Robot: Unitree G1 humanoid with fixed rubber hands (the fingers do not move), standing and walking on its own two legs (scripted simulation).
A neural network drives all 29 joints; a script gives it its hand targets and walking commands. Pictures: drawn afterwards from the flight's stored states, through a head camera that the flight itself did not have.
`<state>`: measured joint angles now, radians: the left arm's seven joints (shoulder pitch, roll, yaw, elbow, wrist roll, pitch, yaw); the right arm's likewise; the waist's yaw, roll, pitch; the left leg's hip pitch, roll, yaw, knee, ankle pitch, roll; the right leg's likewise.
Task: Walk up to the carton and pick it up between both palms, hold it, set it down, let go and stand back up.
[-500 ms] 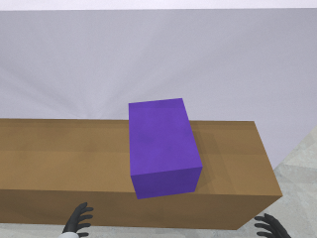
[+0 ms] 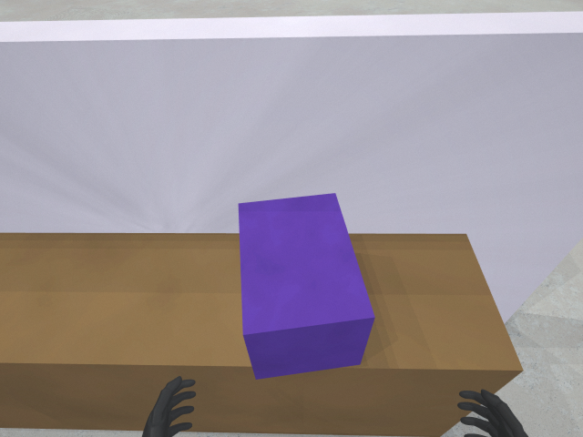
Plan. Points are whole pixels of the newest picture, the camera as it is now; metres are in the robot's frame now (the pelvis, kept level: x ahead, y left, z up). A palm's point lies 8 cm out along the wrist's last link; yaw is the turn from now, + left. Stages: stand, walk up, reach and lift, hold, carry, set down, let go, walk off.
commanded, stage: reach and lift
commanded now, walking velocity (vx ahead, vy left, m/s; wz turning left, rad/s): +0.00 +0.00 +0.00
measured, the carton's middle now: (297, 281) +0.44 +0.04 -0.12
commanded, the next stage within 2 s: none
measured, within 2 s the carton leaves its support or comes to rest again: neither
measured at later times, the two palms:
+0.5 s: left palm (172, 436) +0.15 +0.20 -0.06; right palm (502, 436) +0.17 -0.24 -0.06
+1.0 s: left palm (190, 385) +0.22 +0.18 -0.05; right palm (485, 382) +0.24 -0.23 -0.04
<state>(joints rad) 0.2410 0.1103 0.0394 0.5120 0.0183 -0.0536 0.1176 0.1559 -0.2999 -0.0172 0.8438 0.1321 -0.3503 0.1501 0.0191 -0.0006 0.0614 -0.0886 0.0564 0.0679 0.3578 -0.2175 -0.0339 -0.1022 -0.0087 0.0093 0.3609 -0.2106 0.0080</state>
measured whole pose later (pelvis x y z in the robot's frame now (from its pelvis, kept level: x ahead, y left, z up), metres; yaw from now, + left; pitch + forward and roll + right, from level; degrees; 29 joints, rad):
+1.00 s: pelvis +0.00 -0.01 -0.01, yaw +0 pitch +2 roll +1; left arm 0.05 0.08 0.00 0.67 -0.07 -0.45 0.15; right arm -0.06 -0.27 0.13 0.92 0.32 -0.61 0.12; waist 0.04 -0.02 0.02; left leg -0.25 0.06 0.05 0.51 -0.29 -0.04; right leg -0.28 0.01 0.03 0.55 -0.29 -0.01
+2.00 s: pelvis -0.02 -0.01 -0.02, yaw +0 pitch +16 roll +0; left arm -0.70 0.16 0.00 1.14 -0.23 -0.30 0.14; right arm -0.86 -0.34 0.21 1.35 0.43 -0.34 0.07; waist 0.07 0.01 -0.16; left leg -0.62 0.07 0.02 0.61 -0.27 -0.05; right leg -0.63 0.02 0.02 0.60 -0.25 0.00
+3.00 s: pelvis -0.03 -0.02 -0.08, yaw +1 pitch +36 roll +0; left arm -0.93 0.16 0.06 1.53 -0.22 -0.59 0.06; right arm -1.00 -0.26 0.15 1.50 0.30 -0.52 -0.01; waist 0.08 0.02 -0.31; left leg -1.21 0.06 0.00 0.92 -0.34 -0.05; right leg -1.22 0.02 0.01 0.93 -0.34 -0.01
